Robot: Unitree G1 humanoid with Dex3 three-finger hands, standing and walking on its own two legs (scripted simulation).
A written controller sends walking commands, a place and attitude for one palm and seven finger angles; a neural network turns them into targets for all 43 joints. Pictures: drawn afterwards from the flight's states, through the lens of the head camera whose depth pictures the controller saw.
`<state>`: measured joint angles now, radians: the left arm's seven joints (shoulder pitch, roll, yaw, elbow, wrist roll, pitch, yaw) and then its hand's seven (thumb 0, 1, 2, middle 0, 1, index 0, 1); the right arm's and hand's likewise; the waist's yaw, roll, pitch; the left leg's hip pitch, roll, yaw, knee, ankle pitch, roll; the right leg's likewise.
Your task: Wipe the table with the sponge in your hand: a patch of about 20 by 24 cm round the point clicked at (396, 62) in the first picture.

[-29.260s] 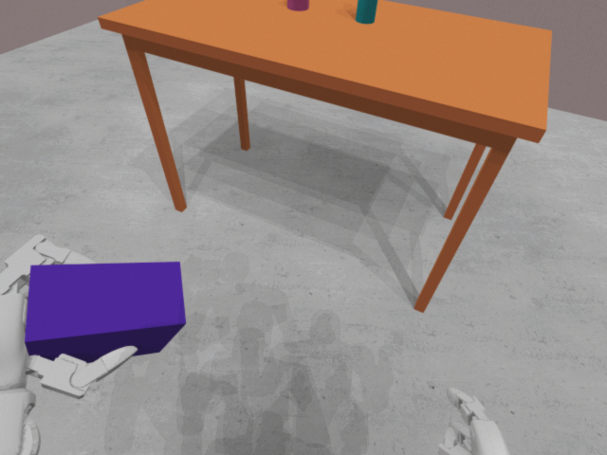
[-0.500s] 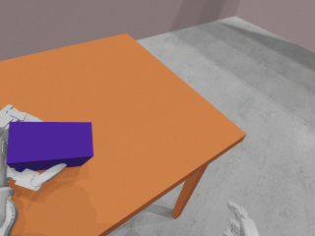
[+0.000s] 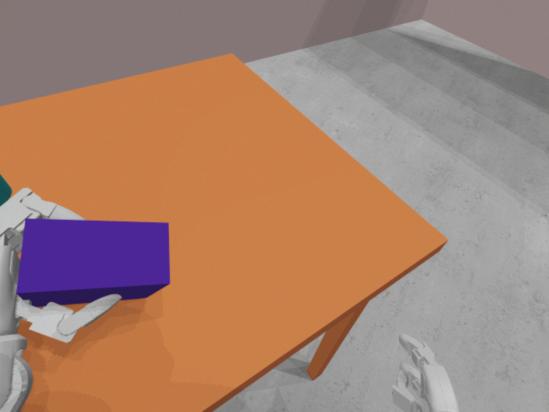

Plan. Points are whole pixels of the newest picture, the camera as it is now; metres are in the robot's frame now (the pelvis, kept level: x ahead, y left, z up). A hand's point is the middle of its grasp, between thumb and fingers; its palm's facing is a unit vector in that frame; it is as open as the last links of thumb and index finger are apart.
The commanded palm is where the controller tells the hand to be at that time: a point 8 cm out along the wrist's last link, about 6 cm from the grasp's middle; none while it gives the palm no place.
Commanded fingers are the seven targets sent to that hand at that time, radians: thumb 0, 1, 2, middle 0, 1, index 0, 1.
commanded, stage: look again from close up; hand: left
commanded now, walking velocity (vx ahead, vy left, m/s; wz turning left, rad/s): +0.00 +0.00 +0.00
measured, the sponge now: (118, 265) +0.24 +0.21 +0.14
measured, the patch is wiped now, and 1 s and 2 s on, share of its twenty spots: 0.05 0.05 0.05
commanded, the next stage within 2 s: shuffle to correct the standing spot in 0.24 s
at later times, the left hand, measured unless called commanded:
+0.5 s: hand (72, 268) +0.22 +0.24 +0.16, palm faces +0.41 -0.85 -0.33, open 10.5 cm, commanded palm +0.16 +0.27 +0.17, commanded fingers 0.00 0.10 1.30 -1.20 -1.60 -1.20 -1.60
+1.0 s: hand (121, 272) +0.22 +0.19 +0.17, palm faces +0.40 -0.86 -0.32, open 10.5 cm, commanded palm +0.16 +0.22 +0.17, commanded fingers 0.00 0.10 1.30 -1.20 -1.60 -1.20 -1.60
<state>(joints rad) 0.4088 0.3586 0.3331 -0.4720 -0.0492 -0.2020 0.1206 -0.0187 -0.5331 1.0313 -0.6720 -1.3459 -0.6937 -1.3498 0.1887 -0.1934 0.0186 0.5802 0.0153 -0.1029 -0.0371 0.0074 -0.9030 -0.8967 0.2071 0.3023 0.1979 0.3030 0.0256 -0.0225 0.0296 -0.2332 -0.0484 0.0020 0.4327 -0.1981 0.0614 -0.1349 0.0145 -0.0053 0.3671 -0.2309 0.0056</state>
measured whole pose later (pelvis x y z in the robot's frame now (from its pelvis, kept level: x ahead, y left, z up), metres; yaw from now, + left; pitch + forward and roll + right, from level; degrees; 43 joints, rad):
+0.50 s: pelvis +0.00 -0.01 +0.00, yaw +0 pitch +0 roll -1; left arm 0.41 0.35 0.34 -0.45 -0.06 -0.18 0.13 -0.02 -0.53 1.03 -0.67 -1.35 -0.69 -1.35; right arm 0.20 -0.19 0.02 0.59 0.02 -0.08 -0.05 0.01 -0.90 -0.90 0.21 0.30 0.20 0.30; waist 0.03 -0.01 0.02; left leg -0.22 -0.04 0.00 0.41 -0.19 0.05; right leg -0.12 0.03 -0.01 0.35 -0.22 -0.01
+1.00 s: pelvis +0.00 -0.06 +0.00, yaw +0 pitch +0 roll -2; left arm 0.43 0.35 0.35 -0.51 -0.10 -0.13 0.13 -0.02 -0.53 1.03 -0.67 -1.35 -0.69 -1.35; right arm 0.19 -0.20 0.00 0.58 0.03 -0.05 -0.04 0.01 -0.90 -0.90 0.21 0.30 0.20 0.30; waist 0.02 0.01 0.03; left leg -0.28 0.04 -0.04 0.51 -0.24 -0.02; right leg -0.16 0.11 -0.04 0.40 -0.24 -0.08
